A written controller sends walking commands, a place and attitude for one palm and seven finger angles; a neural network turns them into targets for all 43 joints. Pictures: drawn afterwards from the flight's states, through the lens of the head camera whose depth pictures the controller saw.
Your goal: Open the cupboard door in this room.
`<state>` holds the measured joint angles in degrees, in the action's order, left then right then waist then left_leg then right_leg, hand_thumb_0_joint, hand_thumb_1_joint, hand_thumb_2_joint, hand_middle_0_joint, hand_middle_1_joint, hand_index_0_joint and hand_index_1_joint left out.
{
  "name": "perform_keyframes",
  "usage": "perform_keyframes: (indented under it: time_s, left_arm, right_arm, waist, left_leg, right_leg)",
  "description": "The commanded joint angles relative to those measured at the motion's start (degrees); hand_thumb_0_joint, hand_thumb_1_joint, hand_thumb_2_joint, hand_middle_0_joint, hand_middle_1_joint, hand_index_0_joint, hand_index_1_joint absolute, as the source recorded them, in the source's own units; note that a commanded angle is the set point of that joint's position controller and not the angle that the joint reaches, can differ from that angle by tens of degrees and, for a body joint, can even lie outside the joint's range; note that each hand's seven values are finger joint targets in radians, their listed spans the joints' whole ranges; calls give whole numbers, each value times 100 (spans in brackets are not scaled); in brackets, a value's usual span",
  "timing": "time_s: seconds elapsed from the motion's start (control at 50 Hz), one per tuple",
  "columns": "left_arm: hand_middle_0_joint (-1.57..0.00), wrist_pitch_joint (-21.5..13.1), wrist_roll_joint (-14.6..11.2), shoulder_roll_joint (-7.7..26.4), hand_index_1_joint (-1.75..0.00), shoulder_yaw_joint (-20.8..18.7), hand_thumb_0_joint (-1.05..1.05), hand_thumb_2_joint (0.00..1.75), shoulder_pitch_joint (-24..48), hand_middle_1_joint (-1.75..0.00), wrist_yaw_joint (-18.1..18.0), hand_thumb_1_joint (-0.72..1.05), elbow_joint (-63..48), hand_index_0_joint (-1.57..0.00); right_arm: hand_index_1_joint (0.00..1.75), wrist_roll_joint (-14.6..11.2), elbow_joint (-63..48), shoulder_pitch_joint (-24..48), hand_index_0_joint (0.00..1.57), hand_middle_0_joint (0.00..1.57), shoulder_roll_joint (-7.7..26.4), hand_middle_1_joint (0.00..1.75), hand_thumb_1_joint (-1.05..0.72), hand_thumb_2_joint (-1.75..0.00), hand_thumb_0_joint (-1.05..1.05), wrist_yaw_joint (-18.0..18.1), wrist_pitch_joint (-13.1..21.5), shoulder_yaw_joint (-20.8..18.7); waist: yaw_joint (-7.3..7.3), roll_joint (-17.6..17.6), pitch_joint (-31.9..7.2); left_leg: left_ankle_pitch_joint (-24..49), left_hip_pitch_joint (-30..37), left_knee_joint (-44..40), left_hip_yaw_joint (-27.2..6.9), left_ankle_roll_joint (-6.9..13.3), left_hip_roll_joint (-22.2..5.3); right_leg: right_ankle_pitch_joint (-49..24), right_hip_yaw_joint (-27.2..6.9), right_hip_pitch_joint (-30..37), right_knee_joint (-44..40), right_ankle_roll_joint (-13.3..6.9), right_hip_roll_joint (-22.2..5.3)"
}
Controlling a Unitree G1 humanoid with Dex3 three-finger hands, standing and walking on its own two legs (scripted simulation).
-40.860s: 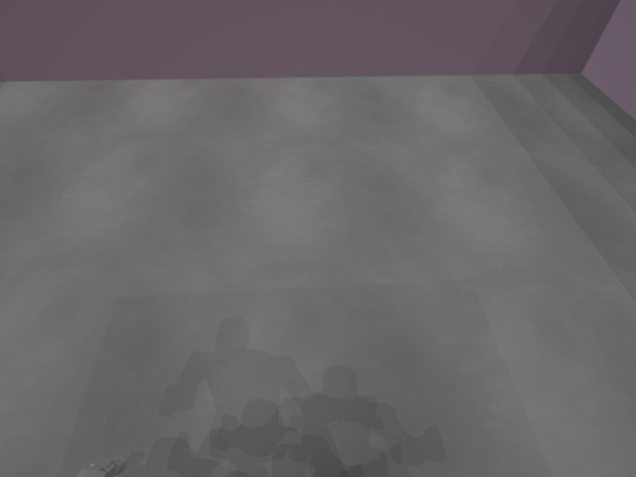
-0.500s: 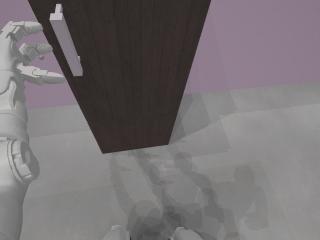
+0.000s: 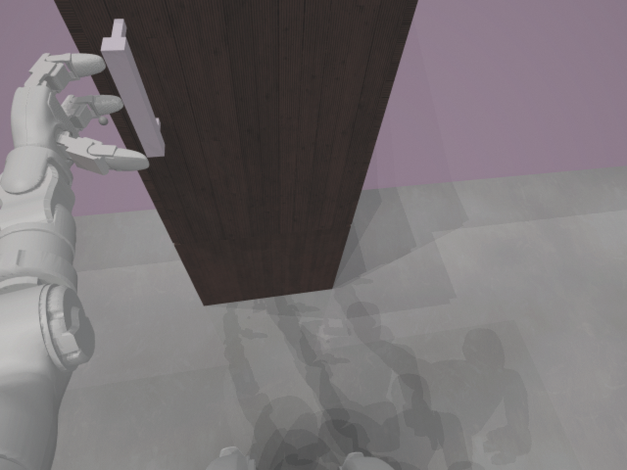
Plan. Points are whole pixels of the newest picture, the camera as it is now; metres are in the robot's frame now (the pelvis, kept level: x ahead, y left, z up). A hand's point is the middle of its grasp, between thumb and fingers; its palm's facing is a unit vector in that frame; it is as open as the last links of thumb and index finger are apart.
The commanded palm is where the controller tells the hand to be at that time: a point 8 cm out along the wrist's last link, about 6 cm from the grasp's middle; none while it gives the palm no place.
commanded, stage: slide the fingers in behind the handle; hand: left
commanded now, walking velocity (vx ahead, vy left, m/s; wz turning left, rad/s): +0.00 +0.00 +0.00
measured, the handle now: (139, 93) +0.56 +0.18 +0.13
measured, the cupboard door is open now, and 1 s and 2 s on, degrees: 0 0 0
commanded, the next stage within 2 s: close the thumb around the handle in 1.08 s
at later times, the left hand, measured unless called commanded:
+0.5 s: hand (151, 118) +0.52 +0.16 +0.13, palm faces +0.07 -1.00 +0.00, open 14.0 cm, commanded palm +0.49 +0.21 +0.12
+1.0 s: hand (156, 118) +0.51 +0.15 +0.13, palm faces +0.08 -1.00 +0.01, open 14.0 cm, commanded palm +0.48 +0.21 +0.12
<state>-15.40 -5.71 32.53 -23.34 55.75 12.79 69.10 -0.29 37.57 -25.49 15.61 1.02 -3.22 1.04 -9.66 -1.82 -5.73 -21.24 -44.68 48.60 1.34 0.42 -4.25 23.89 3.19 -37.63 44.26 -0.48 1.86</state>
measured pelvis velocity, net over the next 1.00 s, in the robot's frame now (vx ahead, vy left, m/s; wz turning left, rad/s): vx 0.00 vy -0.01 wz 0.00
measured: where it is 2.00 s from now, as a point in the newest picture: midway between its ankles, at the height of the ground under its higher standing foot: outside the picture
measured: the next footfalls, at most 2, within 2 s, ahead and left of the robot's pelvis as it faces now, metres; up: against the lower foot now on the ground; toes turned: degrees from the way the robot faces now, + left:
none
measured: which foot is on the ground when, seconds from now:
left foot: down 0.00-1.00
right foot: down 0.00-1.00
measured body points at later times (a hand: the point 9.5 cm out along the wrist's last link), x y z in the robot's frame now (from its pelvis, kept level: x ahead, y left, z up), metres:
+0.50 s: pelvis +0.00 -0.01 +0.00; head +0.09 +0.00 +0.44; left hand +0.51 +0.21 +0.13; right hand -0.01 -0.27 -0.12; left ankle +0.01 +0.11 -0.70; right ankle -0.03 -0.12 -0.70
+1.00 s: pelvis +0.00 -0.01 +0.00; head +0.09 -0.01 +0.44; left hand +0.50 +0.21 +0.13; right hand -0.01 -0.28 -0.12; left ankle +0.01 +0.11 -0.70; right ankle -0.03 -0.12 -0.70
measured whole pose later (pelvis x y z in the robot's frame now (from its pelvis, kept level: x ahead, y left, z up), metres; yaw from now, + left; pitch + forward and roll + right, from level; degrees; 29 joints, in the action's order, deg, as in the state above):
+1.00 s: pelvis +0.00 -0.01 +0.00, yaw +0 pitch +16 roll -2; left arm -17.8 -4.6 24.7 -21.3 55.1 5.7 67.7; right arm 0.1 38.0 -24.7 15.6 -0.2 -2.3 0.1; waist -9.3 -2.4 -6.0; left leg -20.7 -42.7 47.2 1.9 -0.2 -4.1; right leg 24.2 2.5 -36.8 44.9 -1.1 1.8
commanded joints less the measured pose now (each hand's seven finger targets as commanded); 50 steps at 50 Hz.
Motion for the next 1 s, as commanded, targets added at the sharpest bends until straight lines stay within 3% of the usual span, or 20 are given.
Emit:
perform_keyframes:
  time_s: [0.0, 0.04, 0.1, 0.16, 0.18, 0.22, 0.36, 0.38, 0.46, 0.54, 0.56, 0.62, 0.66, 0.7, 0.76, 0.84, 0.86, 0.92, 0.94, 0.98]
  left_arm:
    - [-30, -416, -47, 934, -120, 198, 0, 30, 2975, -120, -17, -50, -1397, -30]
    - [-30, -473, -74, 850, -120, 190, 0, 30, 3060, -120, -82, -50, -1582, -30]
    - [-30, -423, -46, 658, -120, 197, 0, 30, 2730, -120, -229, -50, -1345, -30]
    - [-30, -371, 56, 798, -120, 81, 0, 30, 2784, -120, -416, -50, -1242, -30]
    - [-30, -383, 100, 999, -120, -48, 0, 30, 2833, -120, -480, -50, -1245, -30]
    - [-30, -480, 156, 1112, -120, -151, 0, 30, 2846, -120, -576, -50, -1422, -30]
    - [-30, -588, 151, 691, -120, 166, 0, 30, 3011, -120, -608, -50, -1327, -30]
    - [-30, -549, 120, 497, -120, 304, 0, 30, 3027, -120, -592, -50, -1256, -30]
    - [-30, -535, 109, 646, -120, 131, 0, 30, 2999, -120, -645, -50, -1244, -30]
    - [-30, -620, 149, 410, -120, 302, 0, 30, 2906, -120, -693, -50, -1475, -30]
    - [-30, -609, 117, 329, -120, 364, 0, 30, 2996, -120, -707, -50, -1450, -30]
    - [-30, -527, 84, 582, -120, 90, 0, 30, 2940, -120, -788, -50, -1188, -30]
    - [-30, -507, 173, 388, -120, 358, 0, 30, 3010, -120, -789, -50, -1189, -30]
    - [-30, -540, 190, 415, -120, 348, 0, 30, 3009, -120, -785, -50, -1253, -30]
    - [-30, -584, 131, 479, -120, 255, 0, 30, 2964, -120, -754, -50, -1198, -30]
    - [-30, -658, 99, 541, -120, 181, 0, 30, 2909, -120, -715, -50, -1442, -30]
    - [-30, -672, 93, 654, -120, 79, 0, 30, 2798, -120, -715, -50, -1434, -30]
    - [-30, -661, 39, 396, -120, 249, 0, 30, 2753, -120, -670, -50, -1497, -30]
    - [-30, -630, 50, 650, -120, 19, 0, 30, 2591, -120, -693, -50, -1406, -30]
    - [-30, -596, 59, 479, -120, 212, 0, 30, 2710, -120, -667, -50, -1487, -30]
  right_arm:
    - [30, 47, -220, -878, 20, 20, 1015, 30, -90, -90, 0, 35, 136, -372]
    - [30, 49, -240, -832, 20, 20, 994, 30, -90, -90, 0, 19, 154, -379]
    - [30, 61, -273, -786, 20, 20, 955, 30, -90, -90, 0, -22, 155, -369]
    - [30, 72, -321, -743, 20, 20, 953, 30, -90, -90, 0, -42, 141, -354]
    - [30, 71, -335, -751, 20, 20, 972, 30, -90, -90, 0, -32, 141, -348]
    - [30, 91, -397, -746, 20, 20, 963, 30, -90, -90, 0, -38, 149, -340]
    - [30, 60, -335, -722, 20, 20, 923, 30, -90, -90, 0, -33, 168, -362]
    - [30, 57, -327, -721, 20, 20, 910, 30, -90, -90, 0, -43, 178, -358]
    - [30, 77, -272, -788, 20, 20, 926, 30, -90, -90, 0, -39, 187, -372]
    - [30, 86, -258, -796, 20, 20, 885, 30, -90, -90, 0, -76, 200, -404]
    - [30, 82, -235, -789, 20, 20, 885, 30, -90, -90, 0, -82, 195, -396]
    - [30, 94, -213, -828, 20, 20, 939, 30, -90, -90, 0, -58, 198, -391]
    - [30, 76, -224, -795, 20, 20, 902, 30, -90, -90, 0, -65, 209, -381]
    - [30, 82, -223, -813, 20, 20, 917, 30, -90, -90, 0, -75, 220, -399]
    - [30, 85, -213, -829, 20, 20, 926, 30, -90, -90, 0, -67, 227, -399]
    - [30, 87, -246, -796, 20, 20, 918, 30, -90, -90, 0, -74, 232, -411]
    - [30, 81, -254, -799, 20, 20, 919, 30, -90, -90, 0, -66, 220, -409]
    - [30, 73, -281, -753, 20, 20, 898, 30, -90, -90, 0, -78, 216, -402]
    - [30, 67, -277, -754, 20, 20, 925, 30, -90, -90, 0, -67, 199, -412]
    - [30, 51, -307, -690, 20, 20, 892, 30, -90, -90, 0, -63, 189, -397]
  waist:
    - [-168, -683, -2338]
    - [-139, -829, -2538]
    - [-41, -623, -2424]
    - [-43, -440, -2302]
    - [-32, -325, -2276]
    - [45, -329, -2458]
    - [-103, -353, -2450]
    - [-127, -345, -2344]
    - [-60, -337, -2462]
    - [-39, -499, -2626]
    - [-93, -436, -2473]
    - [-73, -117, -2240]
    - [-137, -194, -2185]
    - [-111, -378, -2296]
    - [-122, -212, -2361]
    - [-21, -388, -2618]
    - [23, -346, -2615]
    - [-8, -294, -2437]
    - [68, -186, -2472]
    - [0, -265, -2356]
  left_leg:
    - [2309, 2723, -244, -416, 166, 200]
    - [2524, 2915, -220, -427, 147, 205]
    - [2617, 2785, -201, -422, 129, 213]
    - [2401, 2468, -210, -352, 161, 255]
    - [2313, 2378, -222, -358, 165, 248]
    - [2351, 2355, -216, -336, 173, 282]
    - [2222, 2421, -209, -306, 162, 276]
    - [2114, 2393, -236, -300, 163, 283]
    - [2185, 2358, -238, -302, 168, 294]
    - [2344, 2520, -217, -274, 163, 310]
    - [2214, 2443, -227, -272, 170, 310]
    - [1871, 2085, -304, -227, 210, 347]
    - [1763, 2052, -329, -208, 211, 348]
    - [1830, 2220, -315, -229, 194, 340]
    - [1931, 2195, -299, -222, 203, 337]
    - [2119, 2331, -287, -198, 195, 358]
    - [2194, 2319, -288, -204, 192, 349]
    - [2192, 2289, -306, -169, 203, 370]
    - [2212, 2245, -304, -163, 204, 360]
    - [2117, 2215, -332, -132, 210, 377]
  right_leg:
    - [-2164, -81, -93, -448, -10, 217]
    - [-2281, -81, -90, -397, -21, 213]
    - [-2328, -44, -51, -345, -21, 211]
    - [-2380, -86, 96, -336, 10, 186]
    - [-2342, -103, 150, -335, 12, 176]
    - [-2444, -124, 350, -292, 0, 177]
    - [-2411, -158, 245, -336, 15, 178]
    - [-2329, -150, 197, -379, 22, 184]
    - [-2426, -166, 307, -368, 14, 182]
    - [-2580, -161, 338, -353, 3, 180]
    - [-2491, -165, 282, -391, 13, 184]
    - [-2365, -207, 465, -481, 29, 176]
    - [-2314, -213, 401, -491, 39, 154]
    - [-2274, -213, 320, -485, 20, 156]
    - [-2425, -221, 428, -471, 31, 162]
    - [-2653, -236, 587, -431, 23, 161]
    - [-2715, -233, 642, -419, 16, 161]
    - [-2785, -212, 654, -438, 20, 171]
    - [-2842, -230, 726, -435, 26, 169]
    - [-2812, -245, 698, -476, 43, 154]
